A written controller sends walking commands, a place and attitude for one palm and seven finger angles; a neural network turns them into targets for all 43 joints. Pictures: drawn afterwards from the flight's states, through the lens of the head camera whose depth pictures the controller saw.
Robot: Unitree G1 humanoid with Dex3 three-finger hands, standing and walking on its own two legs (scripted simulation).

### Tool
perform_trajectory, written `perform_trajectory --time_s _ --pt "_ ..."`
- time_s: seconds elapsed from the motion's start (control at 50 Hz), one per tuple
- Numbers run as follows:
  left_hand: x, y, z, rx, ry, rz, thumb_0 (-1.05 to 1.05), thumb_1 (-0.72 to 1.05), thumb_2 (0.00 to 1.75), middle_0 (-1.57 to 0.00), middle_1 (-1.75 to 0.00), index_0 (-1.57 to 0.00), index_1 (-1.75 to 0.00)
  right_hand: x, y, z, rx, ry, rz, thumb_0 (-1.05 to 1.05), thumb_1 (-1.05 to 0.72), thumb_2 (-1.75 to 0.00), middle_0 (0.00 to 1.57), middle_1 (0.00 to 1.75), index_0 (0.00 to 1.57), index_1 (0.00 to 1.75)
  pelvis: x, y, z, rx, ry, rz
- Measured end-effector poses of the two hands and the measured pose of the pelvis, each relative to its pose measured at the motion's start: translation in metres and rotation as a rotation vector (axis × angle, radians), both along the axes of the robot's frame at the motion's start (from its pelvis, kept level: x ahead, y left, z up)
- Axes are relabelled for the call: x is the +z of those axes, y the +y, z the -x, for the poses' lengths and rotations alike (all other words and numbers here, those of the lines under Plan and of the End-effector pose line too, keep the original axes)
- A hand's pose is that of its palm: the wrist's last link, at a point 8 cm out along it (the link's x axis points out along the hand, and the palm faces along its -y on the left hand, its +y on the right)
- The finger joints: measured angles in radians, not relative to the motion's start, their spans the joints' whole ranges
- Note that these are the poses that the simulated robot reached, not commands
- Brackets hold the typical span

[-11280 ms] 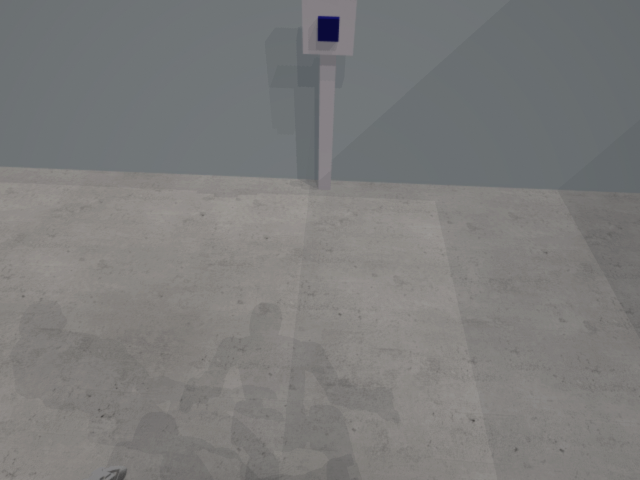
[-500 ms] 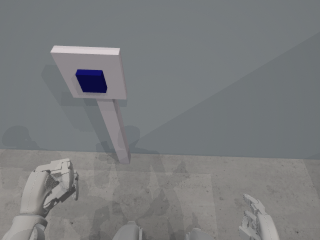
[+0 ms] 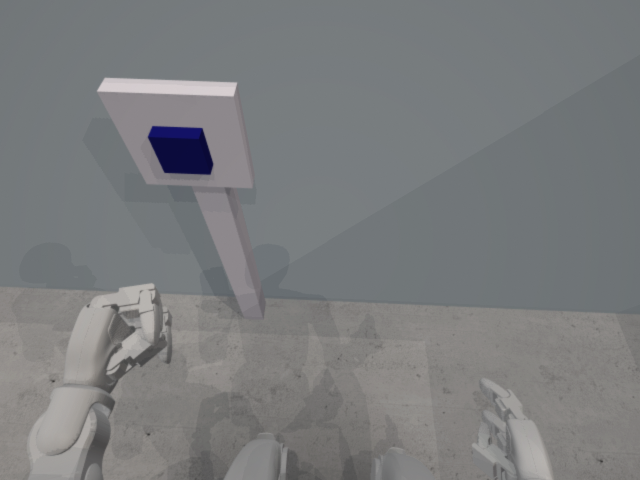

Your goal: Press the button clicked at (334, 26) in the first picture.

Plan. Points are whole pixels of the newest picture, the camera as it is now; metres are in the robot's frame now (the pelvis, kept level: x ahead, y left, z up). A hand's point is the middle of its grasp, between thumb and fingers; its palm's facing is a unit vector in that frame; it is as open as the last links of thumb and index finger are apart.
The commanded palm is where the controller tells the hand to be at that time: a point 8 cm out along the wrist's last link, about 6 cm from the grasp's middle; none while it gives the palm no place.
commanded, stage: aim a knuckle at the button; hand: left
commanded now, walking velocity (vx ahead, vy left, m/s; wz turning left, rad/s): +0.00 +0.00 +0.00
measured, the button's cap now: (183, 149) +0.55 +0.24 +0.06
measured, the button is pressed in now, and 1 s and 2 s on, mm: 0 0 0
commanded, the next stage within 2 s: press the button with the knuckle in 1.66 s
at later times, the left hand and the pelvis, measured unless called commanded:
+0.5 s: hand (180, 264) +0.36 +0.20 +0.04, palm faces +0.01 -1.00 -0.06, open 3.1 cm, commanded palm +0.34 +0.26 +0.04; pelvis +0.00 +0.00 +0.00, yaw -2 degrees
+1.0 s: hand (194, 215) +0.45 +0.21 +0.03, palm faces +0.02 -1.00 -0.04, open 3.1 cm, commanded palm +0.42 +0.25 +0.03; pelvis -0.01 +0.01 -0.01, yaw -3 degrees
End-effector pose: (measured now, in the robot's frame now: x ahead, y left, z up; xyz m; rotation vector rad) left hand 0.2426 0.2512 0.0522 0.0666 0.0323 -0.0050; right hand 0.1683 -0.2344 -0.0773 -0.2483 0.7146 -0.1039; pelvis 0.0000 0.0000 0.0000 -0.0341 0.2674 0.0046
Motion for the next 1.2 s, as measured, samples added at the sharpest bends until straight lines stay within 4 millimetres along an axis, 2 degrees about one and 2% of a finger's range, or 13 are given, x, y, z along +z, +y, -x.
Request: perform_trajectory --time_s 0.18,0.42,0.74,1.02,1.1,1.2 --pt "0.002 0.001 -0.036 0.008 0.006 0.002 0.02 0.90 0.90 -1.30 -1.50 -1.30 -1.49 -0.003 -0.012 0.023 -0.050 0.067 0.001 0.01 -0.90 -0.90 0.20 0.30 0.21 0.30 0.004 -0.003 -0.002 -0.016 0.006 -0.010" --pt "-0.009 0.003 -0.082 0.013 0.003 0.002 0.02 0.90 0.90 -1.30 -1.50 -1.30 -1.49 -0.016 -0.028 0.053 -0.102 0.191 0.034 0.01 -0.90 -0.90 0.20 0.30 0.21 0.30 0.001 -0.003 0.000 -0.025 0.029 -0.013" --pt "-0.013 0.009 -0.129 0.020 -0.009 0.012 0.02 0.90 0.90 -1.30 -1.50 -1.30 -1.49 -0.027 -0.024 0.083 -0.140 0.312 0.031 0.01 -0.90 -0.90 0.20 0.30 0.21 0.30 -0.003 0.003 0.002 -0.035 0.063 -0.010" --pt "-0.021 0.010 -0.186 0.026 -0.008 0.024 0.02 0.90 0.90 -1.30 -1.50 -1.30 -1.49 -0.042 -0.022 0.122 -0.186 0.444 0.047 0.01 -0.91 -0.90 0.20 0.30 0.21 0.30 -0.016 0.009 0.009 -0.045 0.117 -0.001" --pt "-0.024 0.010 -0.194 0.017 -0.002 0.021 0.02 0.90 0.90 -1.30 -1.50 -1.29 -1.49 -0.043 -0.020 0.136 -0.211 0.492 0.040 0.01 -0.91 -0.90 0.20 0.30 0.21 0.30 -0.017 0.011 0.008 -0.055 0.131 -0.001" --pt "-0.027 0.010 -0.190 0.013 0.008 0.016 0.02 0.90 0.90 -1.30 -1.50 -1.29 -1.49 -0.041 -0.017 0.148 -0.236 0.538 0.024 0.01 -0.91 -0.90 0.20 0.30 0.21 0.30 -0.013 0.014 0.005 -0.063 0.134 -0.002"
